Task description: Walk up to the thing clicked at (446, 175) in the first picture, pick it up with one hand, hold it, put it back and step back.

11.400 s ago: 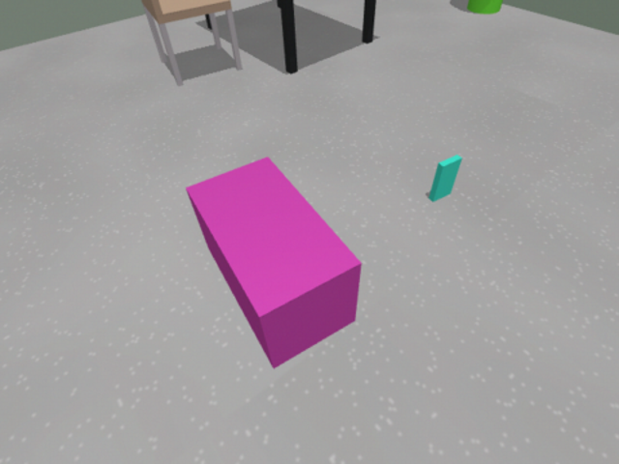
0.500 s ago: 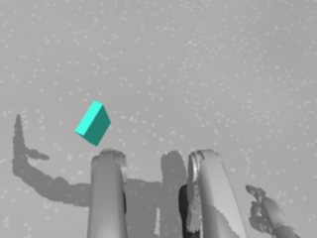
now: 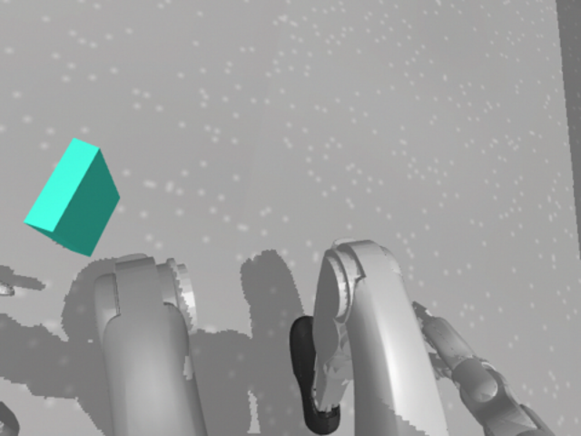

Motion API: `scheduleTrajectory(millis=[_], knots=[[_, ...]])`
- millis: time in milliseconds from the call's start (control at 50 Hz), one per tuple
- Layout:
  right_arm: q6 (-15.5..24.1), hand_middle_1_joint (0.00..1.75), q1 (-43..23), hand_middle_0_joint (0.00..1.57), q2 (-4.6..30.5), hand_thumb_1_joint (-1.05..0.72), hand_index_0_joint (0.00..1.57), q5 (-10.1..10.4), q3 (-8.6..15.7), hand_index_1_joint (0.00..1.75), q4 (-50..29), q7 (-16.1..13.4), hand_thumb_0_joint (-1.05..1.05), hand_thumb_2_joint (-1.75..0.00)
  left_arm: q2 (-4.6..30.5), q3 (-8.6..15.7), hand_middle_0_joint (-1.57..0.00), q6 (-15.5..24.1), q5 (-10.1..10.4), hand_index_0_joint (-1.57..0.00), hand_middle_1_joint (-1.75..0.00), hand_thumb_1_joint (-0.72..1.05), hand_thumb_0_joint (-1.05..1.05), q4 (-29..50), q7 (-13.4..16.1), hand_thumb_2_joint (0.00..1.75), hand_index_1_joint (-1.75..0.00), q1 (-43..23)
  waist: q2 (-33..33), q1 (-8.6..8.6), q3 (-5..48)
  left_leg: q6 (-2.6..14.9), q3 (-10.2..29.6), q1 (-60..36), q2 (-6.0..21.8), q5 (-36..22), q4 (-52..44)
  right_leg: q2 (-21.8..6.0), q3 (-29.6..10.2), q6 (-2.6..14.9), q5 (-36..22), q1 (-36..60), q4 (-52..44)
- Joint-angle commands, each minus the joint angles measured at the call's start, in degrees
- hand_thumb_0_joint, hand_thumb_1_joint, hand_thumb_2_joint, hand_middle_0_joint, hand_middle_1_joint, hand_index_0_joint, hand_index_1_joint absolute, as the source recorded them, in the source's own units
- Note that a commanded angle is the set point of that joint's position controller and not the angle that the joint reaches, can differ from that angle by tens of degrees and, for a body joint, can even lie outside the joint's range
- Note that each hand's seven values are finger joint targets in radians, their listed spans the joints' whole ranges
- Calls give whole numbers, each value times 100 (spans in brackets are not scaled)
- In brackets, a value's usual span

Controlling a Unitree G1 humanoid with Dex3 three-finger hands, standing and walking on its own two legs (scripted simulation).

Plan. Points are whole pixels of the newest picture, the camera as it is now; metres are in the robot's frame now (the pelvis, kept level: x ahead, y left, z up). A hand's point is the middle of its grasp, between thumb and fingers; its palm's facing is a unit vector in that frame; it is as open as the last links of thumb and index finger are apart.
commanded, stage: close in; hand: left
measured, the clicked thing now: (83, 207) +0.41 +0.26 -0.19
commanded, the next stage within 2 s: rest palm in 0.84 s
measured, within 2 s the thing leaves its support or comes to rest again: leaves its support in 1.06 s
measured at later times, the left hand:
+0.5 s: hand (39, 212) +0.39 +0.30 -0.15, palm faces +0.25 -0.97 +0.01, open 17.2 cm
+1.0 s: hand (62, 205) +0.40 +0.28 -0.16, palm faces +0.30 -0.96 +0.00, open 17.2 cm
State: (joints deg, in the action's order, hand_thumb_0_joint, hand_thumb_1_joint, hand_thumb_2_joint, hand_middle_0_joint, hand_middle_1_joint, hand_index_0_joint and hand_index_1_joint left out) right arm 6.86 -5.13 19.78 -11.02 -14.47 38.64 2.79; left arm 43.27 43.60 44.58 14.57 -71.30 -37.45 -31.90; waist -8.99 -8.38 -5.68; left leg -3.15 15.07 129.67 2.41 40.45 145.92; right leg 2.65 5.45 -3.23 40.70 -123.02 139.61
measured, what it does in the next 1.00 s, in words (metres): stands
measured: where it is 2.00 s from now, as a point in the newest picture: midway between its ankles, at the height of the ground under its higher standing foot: (243, 411)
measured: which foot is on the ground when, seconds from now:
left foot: down 0.00-1.00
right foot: down 0.00-1.00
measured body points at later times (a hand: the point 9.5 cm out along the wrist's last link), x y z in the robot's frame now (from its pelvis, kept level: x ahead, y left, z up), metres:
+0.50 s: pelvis -0.01 +0.01 -0.02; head +0.20 +0.16 +0.35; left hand +0.37 +0.35 -0.14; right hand +0.18 -0.24 -0.07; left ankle +0.08 +0.14 -0.27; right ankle +0.11 -0.13 -0.27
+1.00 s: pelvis -0.02 +0.01 -0.02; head +0.20 +0.17 +0.34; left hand +0.38 +0.33 -0.16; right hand +0.14 -0.25 -0.06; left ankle +0.08 +0.14 -0.27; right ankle +0.11 -0.13 -0.27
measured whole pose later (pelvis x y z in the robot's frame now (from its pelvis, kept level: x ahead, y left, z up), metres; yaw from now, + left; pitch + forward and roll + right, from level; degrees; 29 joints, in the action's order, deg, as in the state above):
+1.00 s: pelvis -0.02 +0.01 -0.02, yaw -4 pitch +13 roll -15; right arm -0.8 -7.2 21.1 -19.3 -23.8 34.6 9.2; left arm 41.3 30.0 61.3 6.5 -77.2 -5.0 -32.9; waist -12.9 -12.7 -13.4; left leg -2.1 21.5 128.3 1.3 38.9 152.1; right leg 4.8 9.9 -4.4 37.4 -118.7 140.5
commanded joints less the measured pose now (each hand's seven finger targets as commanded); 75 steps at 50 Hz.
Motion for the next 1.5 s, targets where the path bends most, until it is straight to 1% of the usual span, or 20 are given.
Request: scheduleTrajectory(millis=[0,80,120,140,180,260,300,340,380,440,500,560,660,820,980,1140,1220,1300,1380,1480], knots=[[-22,30,269,20,1782,-92,20,-110,354,30,-297,-115,0,-90,1731,79,-5,742,227,-5,-9,-53,0,758,159,7,-8,-788,2419,82,3722,190,-681,-2943,166,-1133,-1481,135,706,475,-1131,1531,-1095],[-89,30,94,20,1816,-92,20,-195,190,30,-370,-63,0,-90,1151,-352,-4,983,231,-5,-10,-53,0,441,469,8,-8,-839,2125,-216,3393,201,-541,-2671,171,-982,-1314,163,841,424,-1109,1546,-1052],[-131,30,66,20,1845,-92,20,-280,137,30,-351,-30,0,-90,1379,-143,-4,1119,210,-6,-11,-54,0,581,738,9,-9,-856,2371,-81,3444,154,-523,-2822,184,-1040,-1267,193,884,427,-1163,1553,-967],[-168,30,76,20,1846,-91,20,-330,108,30,-347,-8,0,-90,1378,-137,-4,1181,157,-5,-11,-52,0,534,882,11,-10,-802,2417,-103,3461,144,-504,-2814,189,-1142,-1222,196,901,422,-1261,1602,-916],[-219,30,-54,20,1829,-92,20,-413,89,30,-344,45,0,-90,1103,-389,-3,1325,22,-5,-12,-49,0,652,1139,11,-10,-932,2542,-147,3283,115,-487,-2790,196,-1045,-1243,185,922,425,-1225,1513,-871],[-361,30,39,20,1823,-92,20,-562,128,30,-288,146,0,-90,1195,-406,-4,1528,-300,-6,-12,-50,0,1145,1720,12,-10,-962,2876,-124,3259,69,-479,-2909,214,-1123,-1287,204,965,435,-1330,1511,-803],[-428,30,9,20,1831,-92,20,-586,131,30,-321,205,0,-90,833,-705,-4,1554,-395,-6,-12,-49,0,1047,1885,12,-10,-979,2865,-303,3085,59,-425,-2834,202,-1016,-1345,189,1030,431,-1275,1417,-801],[-481,30,-5,20,1860,-92,20,-587,161,30,-383,250,0,-90,653,-812,-5,1547,-470,-7,-12,-50,0,868,2040,12,-10,-832,2684,-362,2920,77,-401,-2715,191,-926,-1362,192,1068,421,-1249,1392,-839],[-532,30,-113,20,1924,-92,20,-603,124,30,-513,278,0,-90,777,-873,-5,1591,-537,-6,-10,-47,0,898,2165,11,-9,-962,2653,-440,2861,91,-341,-2621,170,-849,-1341,196,1099,409,-1225,1419,-840],[-593,30,-120,20,1927,-93,20,-617,69,30,-606,345,0,-90,517,-1088,-6,1608,-503,-7,-11,-49,0,668,2295,11,-9,-897,2307,-542,2768,127,-304,-2456,137,-706,-1265,225,1113,374,-1161,1503,-935],[-617,30,-111,20,1931,-93,20,-619,-2,30,-604,377,0,-90,714,-971,-7,1651,-488,-8,-10,-49,0,459,2485,11,-9,-862,2096,-532,2569,184,-313,-2158,107,-414,-1228,265,1126,365,-976,1557,-1010],[-614,30,-218,20,1944,-93,20,-661,-72,30,-716,413,0,-90,518,-1191,-5,1752,-496,-7,-11,-50,0,405,2579,11,-9,-1007,2096,-628,2574,163,-256,-2298,116,-479,-1228,282,1161,360,-1039,1538,-974],[-651,30,-253,20,1965,-93,20,-711,-170,30,-712,425,0,-91,860,-1109,-5,1920,-654,-6,-10,-47,0,323,2832,14,-9,-1234,2170,-680,2338,198,-265,-2085,112,-107,-1236,302,1175,362,-794,1532,-1037],[-722,30,-181,20,2045,-93,20,-791,-225,30,-662,486,0,-91,714,-1277,-5,2063,-771,-4,-10,-49,0,268,3098,16,-10,-1203,2449,-814,2406,103,-106,-2484,151,-575,-1296,297,1249,373,-1218,1601,-868],[-754,30,-170,20,2034,-92,20,-827,-295,30,-628,503,0,-91,703,-1411,-7,2091,-824,-4,-8,-43,0,182,3334,18,-10,-1311,2375,-879,2308,135,-97,-2375,141,-468,-1241,320,1281,357,-1200,1658,-949],[-813,30,-199,20,2043,-92,20,-864,-391,30,-674,507,0,-91,823,-1354,-8,2162,-877,-5,-8,-37,0,25,3477,21,-11,-1330,2298,-924,2259,133,-24,-2342,161,-412,-1256,353,1357,354,-1176,1710,-964],[-806,30,-262,20,2041,-92,20,-882,-419,30,-677,511,0,-91,811,-1485,-8,2189,-911,-4,-9,-40,0,-10,3548,22,-12,-1443,2314,-964,2124,149,-40,-2294,166,-387,-1225,373,1335,359,-1174,1677,-984],[-810,30,-299,20,2040,-92,20,-889,-464,30,-719,507,0,-91,1014,-1318,-8,2243,-904,-5,-8,-41,0,-36,3596,21,-12,-1446,2222,-934,2172,165,-24,-2254,175,-328,-1199,387,1371,343,-1114,1717,-1026],[-811,30,-326,20,2046,-91,20,-902,-468,30,-712,503,0,-91,946,-1408,-24,2259,-919,-21,-24,-13,0,-13,3621,35,-26,-1512,2341,-975,2056,157,-8,-2259,184,-257,-1239,396,1380,353,-1090,1663,-1016],[-840,30,-276,20,2091,-91,20,-916,-434,30,-712,529,0,-91,832,-1573,-31,2261,-1031,-28,-29,1,0,30,3665,40,-31,-1575,2458,-1060,2075,84,128,-2509,218,-376,-1365,366,1441,352,-1202,1574,-936]])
